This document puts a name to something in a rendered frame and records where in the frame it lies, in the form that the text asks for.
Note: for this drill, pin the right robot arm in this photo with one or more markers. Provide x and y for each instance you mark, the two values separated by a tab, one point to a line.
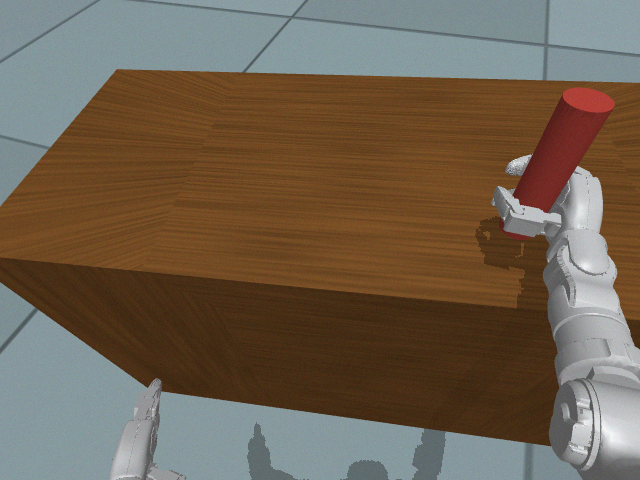
596	417

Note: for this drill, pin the right robot hand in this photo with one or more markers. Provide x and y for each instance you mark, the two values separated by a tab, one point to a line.
578	206

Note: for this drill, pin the left robot hand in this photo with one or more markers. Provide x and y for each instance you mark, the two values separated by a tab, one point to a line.
137	443

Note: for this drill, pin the can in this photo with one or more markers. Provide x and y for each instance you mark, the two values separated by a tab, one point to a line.
577	119

